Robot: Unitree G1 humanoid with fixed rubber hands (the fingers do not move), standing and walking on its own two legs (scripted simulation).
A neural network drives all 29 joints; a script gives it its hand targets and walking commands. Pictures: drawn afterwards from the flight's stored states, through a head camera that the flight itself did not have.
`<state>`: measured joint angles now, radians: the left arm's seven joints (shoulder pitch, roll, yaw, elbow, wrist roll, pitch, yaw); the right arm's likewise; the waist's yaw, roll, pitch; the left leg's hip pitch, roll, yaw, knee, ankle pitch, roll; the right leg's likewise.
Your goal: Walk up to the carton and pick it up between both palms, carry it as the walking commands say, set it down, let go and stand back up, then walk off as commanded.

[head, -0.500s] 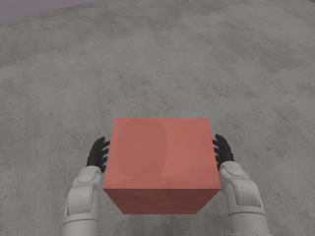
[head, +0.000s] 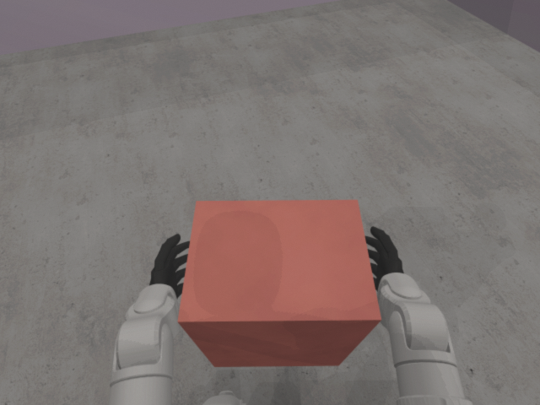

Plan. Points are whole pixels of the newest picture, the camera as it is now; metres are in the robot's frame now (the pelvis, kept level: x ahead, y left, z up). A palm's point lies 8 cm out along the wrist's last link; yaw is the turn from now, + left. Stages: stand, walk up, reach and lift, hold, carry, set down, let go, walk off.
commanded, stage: carry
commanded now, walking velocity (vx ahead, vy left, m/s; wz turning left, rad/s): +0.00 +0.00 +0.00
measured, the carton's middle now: (276, 294) +0.31 +0.00 -0.05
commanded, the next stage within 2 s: none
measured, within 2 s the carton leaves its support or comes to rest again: neither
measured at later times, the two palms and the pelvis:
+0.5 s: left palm (214, 154) +0.59 +0.12 +0.01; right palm (372, 161) +0.57 -0.21 -0.01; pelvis +0.29 -0.04 -0.02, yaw -1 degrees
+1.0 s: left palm (247, 35) +0.99 +0.05 +0.06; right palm (368, 41) +0.97 -0.27 +0.05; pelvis +0.70 -0.10 +0.00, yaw +0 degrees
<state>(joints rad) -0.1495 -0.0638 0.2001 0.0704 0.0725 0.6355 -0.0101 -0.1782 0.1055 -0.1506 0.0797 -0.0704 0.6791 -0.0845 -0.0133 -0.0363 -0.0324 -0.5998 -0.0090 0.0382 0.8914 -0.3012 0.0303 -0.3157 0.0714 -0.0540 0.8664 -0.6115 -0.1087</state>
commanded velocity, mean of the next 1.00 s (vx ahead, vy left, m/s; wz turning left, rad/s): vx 0.34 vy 0.00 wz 0.00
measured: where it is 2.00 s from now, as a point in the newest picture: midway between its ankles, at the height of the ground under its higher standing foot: (309, 208)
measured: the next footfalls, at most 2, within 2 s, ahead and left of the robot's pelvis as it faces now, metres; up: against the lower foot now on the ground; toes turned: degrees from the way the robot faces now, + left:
right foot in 0.16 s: +0.05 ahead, -0.07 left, +0.00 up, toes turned -3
left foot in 0.38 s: +0.22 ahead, +0.09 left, +0.00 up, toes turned +4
